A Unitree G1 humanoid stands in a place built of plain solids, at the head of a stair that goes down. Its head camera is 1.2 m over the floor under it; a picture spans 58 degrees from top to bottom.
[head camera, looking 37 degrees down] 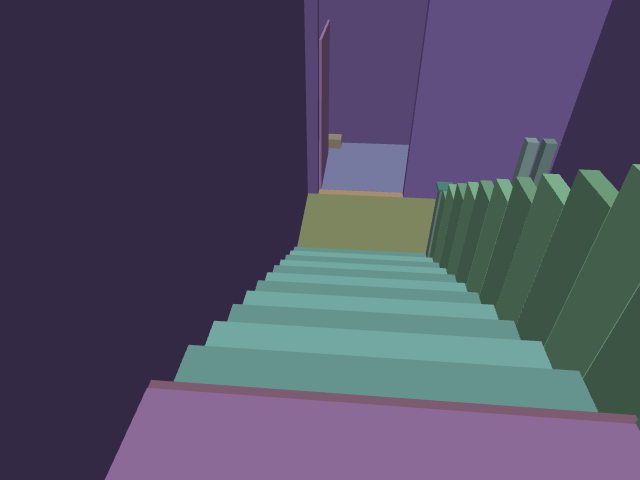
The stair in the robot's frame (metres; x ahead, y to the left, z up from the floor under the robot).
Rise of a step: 0.17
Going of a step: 0.28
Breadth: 1.50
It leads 5 degrees to the right of straight ahead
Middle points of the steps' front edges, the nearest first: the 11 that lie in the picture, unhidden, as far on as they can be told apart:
0.78 -0.20 0.00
1.06 -0.22 -0.17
1.34 -0.25 -0.33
1.62 -0.27 -0.50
1.90 -0.29 -0.67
2.18 -0.32 -0.84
2.46 -0.34 -1.00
2.74 -0.36 -1.17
3.01 -0.38 -1.34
3.29 -0.41 -1.51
3.57 -0.43 -1.67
